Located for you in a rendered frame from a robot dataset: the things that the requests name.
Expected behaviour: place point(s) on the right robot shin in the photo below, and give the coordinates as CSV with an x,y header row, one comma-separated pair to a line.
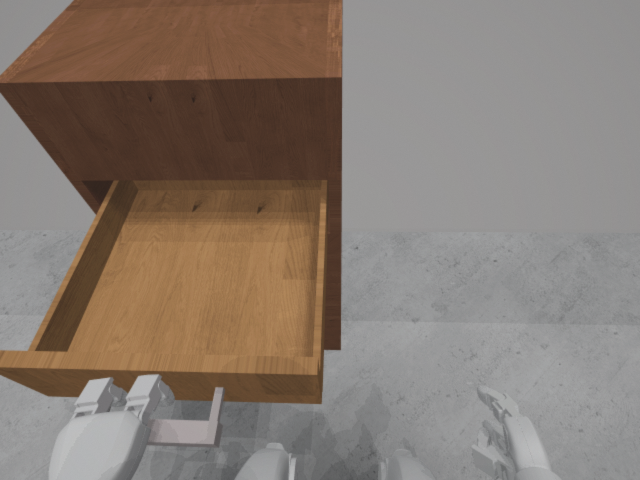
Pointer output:
x,y
401,452

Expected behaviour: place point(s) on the cabinet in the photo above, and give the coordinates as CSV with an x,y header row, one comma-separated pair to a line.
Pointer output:
x,y
121,90

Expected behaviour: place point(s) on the right robot hand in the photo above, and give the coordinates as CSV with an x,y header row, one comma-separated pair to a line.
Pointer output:
x,y
520,445

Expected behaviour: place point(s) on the left robot thigh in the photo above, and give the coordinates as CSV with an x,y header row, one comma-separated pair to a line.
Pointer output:
x,y
269,464

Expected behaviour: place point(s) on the left robot hand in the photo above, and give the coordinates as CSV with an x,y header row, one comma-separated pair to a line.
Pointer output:
x,y
101,445

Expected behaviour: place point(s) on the handle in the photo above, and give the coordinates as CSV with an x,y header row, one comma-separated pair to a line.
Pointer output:
x,y
189,433

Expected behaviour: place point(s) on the drawer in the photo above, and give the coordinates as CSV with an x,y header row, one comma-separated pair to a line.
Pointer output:
x,y
208,283

